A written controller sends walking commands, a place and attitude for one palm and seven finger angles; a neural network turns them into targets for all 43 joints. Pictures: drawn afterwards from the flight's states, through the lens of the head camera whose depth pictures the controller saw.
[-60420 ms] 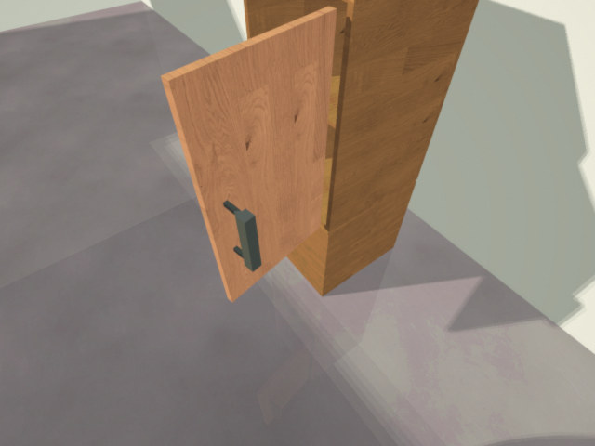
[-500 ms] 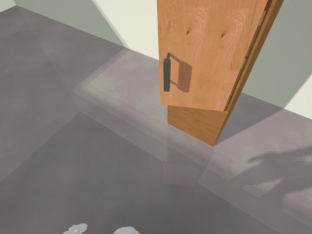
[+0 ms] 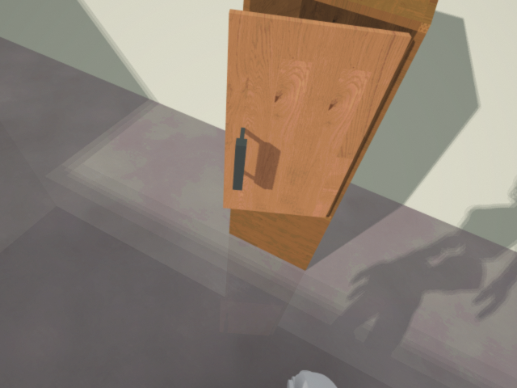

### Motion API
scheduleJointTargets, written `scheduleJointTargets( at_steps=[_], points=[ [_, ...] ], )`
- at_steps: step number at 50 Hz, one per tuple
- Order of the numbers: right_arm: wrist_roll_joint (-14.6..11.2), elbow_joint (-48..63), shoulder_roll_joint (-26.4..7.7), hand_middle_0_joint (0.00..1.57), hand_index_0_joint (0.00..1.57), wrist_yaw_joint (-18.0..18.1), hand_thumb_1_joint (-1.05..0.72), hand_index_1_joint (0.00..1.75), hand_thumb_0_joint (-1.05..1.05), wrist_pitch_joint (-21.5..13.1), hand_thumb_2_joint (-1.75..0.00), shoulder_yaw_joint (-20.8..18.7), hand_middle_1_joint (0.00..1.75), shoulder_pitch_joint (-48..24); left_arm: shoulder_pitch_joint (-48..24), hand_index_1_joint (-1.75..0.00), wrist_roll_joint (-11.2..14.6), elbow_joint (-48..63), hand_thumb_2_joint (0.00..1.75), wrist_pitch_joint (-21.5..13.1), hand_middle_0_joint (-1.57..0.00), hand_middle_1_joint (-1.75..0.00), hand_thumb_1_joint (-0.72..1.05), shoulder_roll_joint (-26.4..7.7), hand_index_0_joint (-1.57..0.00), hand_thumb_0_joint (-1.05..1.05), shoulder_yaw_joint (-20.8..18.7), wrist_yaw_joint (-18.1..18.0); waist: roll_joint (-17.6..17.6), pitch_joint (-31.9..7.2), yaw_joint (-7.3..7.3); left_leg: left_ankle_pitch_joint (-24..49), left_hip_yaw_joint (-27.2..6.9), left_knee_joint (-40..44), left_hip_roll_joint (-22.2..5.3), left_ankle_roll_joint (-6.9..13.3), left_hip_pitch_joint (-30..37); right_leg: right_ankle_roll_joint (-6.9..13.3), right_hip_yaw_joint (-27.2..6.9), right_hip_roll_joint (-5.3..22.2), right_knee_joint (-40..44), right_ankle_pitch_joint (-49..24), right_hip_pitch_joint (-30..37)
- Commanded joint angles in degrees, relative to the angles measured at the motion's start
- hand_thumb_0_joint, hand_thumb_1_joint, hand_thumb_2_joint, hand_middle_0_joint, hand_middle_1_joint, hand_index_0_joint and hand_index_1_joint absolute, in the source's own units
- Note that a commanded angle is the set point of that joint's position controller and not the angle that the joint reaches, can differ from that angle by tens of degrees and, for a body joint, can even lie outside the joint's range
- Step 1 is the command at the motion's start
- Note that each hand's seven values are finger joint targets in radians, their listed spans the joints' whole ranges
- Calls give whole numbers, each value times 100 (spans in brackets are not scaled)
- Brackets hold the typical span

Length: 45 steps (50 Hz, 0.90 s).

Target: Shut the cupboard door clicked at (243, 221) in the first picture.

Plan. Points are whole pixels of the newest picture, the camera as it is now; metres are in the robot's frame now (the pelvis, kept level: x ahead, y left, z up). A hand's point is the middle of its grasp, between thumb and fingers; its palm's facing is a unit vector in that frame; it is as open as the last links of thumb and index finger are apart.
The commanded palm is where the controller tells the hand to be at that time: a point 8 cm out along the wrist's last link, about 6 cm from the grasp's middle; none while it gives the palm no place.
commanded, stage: take the last steps up to it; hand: left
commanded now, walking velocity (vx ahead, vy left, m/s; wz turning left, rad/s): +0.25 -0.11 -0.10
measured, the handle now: (240, 159) +0.65 +0.07 -0.10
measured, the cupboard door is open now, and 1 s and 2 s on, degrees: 24 24 24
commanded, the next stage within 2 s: come to a stop and stand still in 0.28 s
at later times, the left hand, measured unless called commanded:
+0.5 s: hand (204, 351) +0.21 +0.10 -0.18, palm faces +0.00 -0.98 -0.20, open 7.2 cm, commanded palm none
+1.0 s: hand (209, 367) +0.18 +0.08 -0.17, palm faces +0.00 -0.96 -0.28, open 7.4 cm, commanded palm none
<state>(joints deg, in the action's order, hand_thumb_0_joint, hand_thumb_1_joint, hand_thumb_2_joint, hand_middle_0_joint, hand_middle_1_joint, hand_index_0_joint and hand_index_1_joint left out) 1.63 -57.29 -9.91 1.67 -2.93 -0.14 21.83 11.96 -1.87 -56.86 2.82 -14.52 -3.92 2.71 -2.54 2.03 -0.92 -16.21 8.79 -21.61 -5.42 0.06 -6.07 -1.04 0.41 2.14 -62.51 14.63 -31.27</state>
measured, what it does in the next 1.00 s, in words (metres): walks ahead: right foot, then left foot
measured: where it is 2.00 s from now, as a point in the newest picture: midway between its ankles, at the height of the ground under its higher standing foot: outside the picture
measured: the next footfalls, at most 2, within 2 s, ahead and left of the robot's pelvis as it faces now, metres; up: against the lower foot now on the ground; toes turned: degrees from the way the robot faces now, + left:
right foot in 0.24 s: +0.18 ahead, -0.21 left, +0.00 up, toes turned -2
left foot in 0.54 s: +0.25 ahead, +0.02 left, +0.00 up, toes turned +4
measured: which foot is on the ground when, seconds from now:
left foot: down 0.00-0.24, up 0.26-0.52, down 0.54-0.84, up 0.86-1.00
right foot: up 0.00-0.22, down 0.24-1.00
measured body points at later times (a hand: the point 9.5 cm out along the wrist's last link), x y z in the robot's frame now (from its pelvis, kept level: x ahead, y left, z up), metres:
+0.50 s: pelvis +0.16 -0.08 -0.01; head +0.18 -0.08 +0.44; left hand +0.21 +0.15 -0.17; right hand +0.20 -0.32 -0.16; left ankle +0.19 +0.03 -0.73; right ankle +0.14 -0.18 -0.75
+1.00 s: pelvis +0.17 -0.11 -0.01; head +0.20 -0.13 +0.44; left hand +0.19 +0.13 -0.15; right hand +0.24 -0.37 -0.17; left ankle +0.14 +0.02 -0.70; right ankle +0.14 -0.20 -0.75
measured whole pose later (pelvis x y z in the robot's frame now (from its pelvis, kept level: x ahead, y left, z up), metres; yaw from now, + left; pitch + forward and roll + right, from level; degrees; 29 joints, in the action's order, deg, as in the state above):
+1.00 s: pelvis +0.17 -0.11 -0.01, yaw -2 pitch +0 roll +2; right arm 0.0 -57.6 -13.3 1.1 3.8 -2.8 7.4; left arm 14.9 -1.5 -58.8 0.9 -10.8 -0.9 -1.8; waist 1.0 4.1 1.2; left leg -27.9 0.5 -49.2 0.4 -1.8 -20.4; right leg 2.7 1.4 0.1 -29.3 17.7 -11.7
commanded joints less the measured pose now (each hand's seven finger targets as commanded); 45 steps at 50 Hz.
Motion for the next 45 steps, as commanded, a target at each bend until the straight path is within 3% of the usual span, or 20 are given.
scheduleJointTargets(
  at_steps=[1, 4, 7, 10, 11, 12, 14, 16, 18, 22, 25, 27, 29, 31, 35, 38, 40, 42, 43, 45],
  points=[
    [21, -56, -1024, 20, 20, 47, -90, 30, 0, -62, -90, -310, 30, 626, -698, -30, 8, 517, 90, -170, -20, -30, 90, 23, -20, 0, 81, 37, 1108, 306, -208, 2459, -477, 816, -1281, 559, 497, -30, 204, 189, 944, -343, -628],
    [44, -176, -1039, 20, 20, 14, -90, 30, 0, -14, -90, -348, 30, 681, -1029, -30, 30, 558, 90, -197, -20, -30, 90, -23, -20, 0, 121, 33, 1292, 480, -329, 2312, -415, 745, -1326, 564, 220, 54, 415, 141, 1885, -255, -52],
    [45, -215, -1160, 20, 20, 9, -90, 30, 0, 22, -90, -410, 30, 437, -819, -30, 41, 460, 90, -244, -20, -30, 90, -60, -20, 0, 88, 23, 1329, 352, -156, 2279, -378, 472, -1382, 535, 146, 172, 547, 12, 2514, -175, 648],
    [-58, -273, -1047, 20, 20, -37, -90, 30, 0, 48, -90, -389, 30, 293, 739, -30, 23, -66, 90, -393, -20, -30, 90, -456, -20, 0, -47, -70, 586, -342, 570, 2609, 33, -1409, -844, 183, -749, 399, 508, -153, 3524, -662, 3215],
    [-139, -167, -691, 20, 20, -97, -90, 30, 0, 29, -90, -324, 30, 270, 1609, -30, 4, -334, 90, -480, -20, -30, 90, -975, -20, 0, -185, -167, -613, -996, 892, 707, 349, -2924, -170, -33, -1822, 831, -929, 1099, 3879, -763, 4409],
    [-181, 20, -435, 20, 20, -48, -90, 30, 0, 58, -90, -276, 30, 202, 1771, -30, 84, -401, 90, -501, -20, -30, 90, -1226, -20, 0, -191, -221, -1160, -1099, 769, -2225, -116, -4460, 349, -73, -2502, 1375, -2274, 2133, 4453, -1494, 4366],
    [-150, -2, -531, 20, 20, -30, -90, 30, 0, 143, -90, -353, 30, -94, 820, -30, 123, -196, 90, -459, -20, -30, 90, -815, -20, 0, -101, -329, -850, -561, 431, -1550, -838, -5142, -50, 14, -2665, 1487, -1984, 1955, 4839, -764, 3205],
    [-55, -113, -386, 20, 20, -63, -90, 30, 0, 180, -90, -295, 30, -100, 163, -30, 94, -23, 90, -504, -20, -30, 90, -326, -20, 0, 34, -368, -294, -256, 66, -915, -831, -4609, -257, -56, -2333, 1313, -834, 1487, 4751, -1481, 2339],
    [-22, -197, -221, 20, 20, -83, -90, 30, 0, 248, -90, -249, 30, 84, 79, -30, 74, -67, 90, -574, -20, -30, 90, -140, -20, 0, 103, -371, -421, -280, -125, -779, -661, -3875, -185, -136, -1942, 1221, -289, 1266, 4738, -2194, 1995],
    [-67, -186, 8, 20, 20, -67, -90, 30, 0, 268, -90, -116, 30, -85, 94, -30, 75, -145, 90, -586, -20, -30, 90, -42, -20, 0, 157, -407, -252, -307, -119, -390, -526, -2175, 61, -252, -1431, 1207, -194, 1152, 4538, -3317, 2035],
    [-103, -286, -177, 20, 20, -52, -90, 30, 0, 272, -90, -104, 30, -114, 81, -30, 140, -246, 90, -537, -20, -30, 90, -118, -20, 0, 189, -471, -186, -425, -171, 1217, -684, -611, 126, -238, -502, 824, -72, 943, 3985, -3289, 2028],
    [-103, -186, -673, 20, 20, -13, -90, 30, 0, 236, -90, -189, 30, -267, 324, -30, 175, -201, 90, -413, -20, -30, 90, -60, -20, 0, 190, -546, 364, -447, -3, 3865, -1235, -503, -563, 143, -154, 314, 49, 554, 3744, -2021, 1885],
    [-112, -85, -837, 20, 20, 57, -90, 30, 0, 300, -90, -226, 30, -653, 484, -30, 111, -155, 90, -256, -20, -30, 90, 5, -20, 0, 203, -588, 1111, 64, 99, 4354, -1420, -404, -843, 450, -370, 164, 85, 295, 3587, -966, 1680],
    [-124, 29, -918, 20, 20, 98, -90, 30, 0, 345, -90, -256, 30, -762, 479, -30, 147, -124, 90, -180, -20, -30, 90, -148, -20, 0, 178, -549, 1407, -205, 105, 4585, -1613, -65, -1029, 674, -375, 87, 231, 145, 3042, 24, 1909],
    [-78, 232, -1127, 20, 20, 124, -90, 30, 0, 421, -90, -381, 30, -1028, 535, -30, 110, 32, 90, -96, -20, -30, 90, -157, -20, 0, 122, -515, 1114, -652, 110, 4928, -1690, -213, -1263, 1003, 250, 83, 47, -21, 2273, 1088, 1404],
    [-71, 360, -1191, 20, 20, 101, -90, 30, 0, 484, -90, -454, 30, -1268, 691, -30, 84, 117, 90, -63, -20, -30, 90, -135, -20, 0, 79, -503, 971, -777, 168, 4366, -1557, -414, -1227, 996, 8, 98, 13, -85, 2384, 792, 1557],
    [-107, 479, -1109, 20, 20, 71, -90, 30, 0, 519, -90, -463, 30, -1485, 905, -30, 33, 131, 90, -112, -20, -30, 90, -184, -20, 0, 82, -500, 275, -743, 272, 2924, -1252, -896, -687, 575, -462, 174, -355, 118, 3560, -1074, 1955],
    [-156, 552, -622, 20, 20, -39, -90, 30, 0, 588, -90, -422, 30, -1393, 545, -30, -13, 236, 90, -179, -20, -30, 90, -695, -20, 0, 22, -481, -1076, -310, 118, -686, -549, -2004, 566, -78, -1249, 906, -1706, 1576, 4421, -2394, 1789],
    [-122, 555, -573, 20, 20, -39, -90, 30, 0, 653, -90, -411, 30, -1612, 551, -30, -15, 227, 90, -221, -20, -30, 90, -663, -20, 0, 36, -486, -1064, -131, 243, -1611, -883, -2760, 577, -73, -1444, 1159, -1823, 1765, 4484, -3229, 1650],
    [-139, 409, -545, 20, 20, -26, -90, 30, 0, 653, -90, -370, 30, -1548, 306, -30, 5, 184, 90, -266, -20, -30, 90, -522, -20, 0, 100, -508, -528, -80, 71, -1419, -1070, -3368, 509, -98, -1619, 1318, -1496, 1542, 4220, -3797, 1884]
  ],
)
